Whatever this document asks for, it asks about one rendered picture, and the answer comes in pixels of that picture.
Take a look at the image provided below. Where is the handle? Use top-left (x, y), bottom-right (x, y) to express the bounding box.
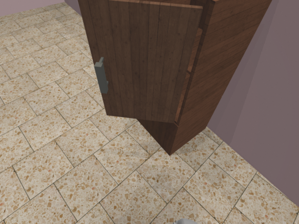
top-left (94, 57), bottom-right (109, 94)

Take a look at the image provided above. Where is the cupboard door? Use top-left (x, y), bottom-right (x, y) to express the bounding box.
top-left (78, 0), bottom-right (203, 123)

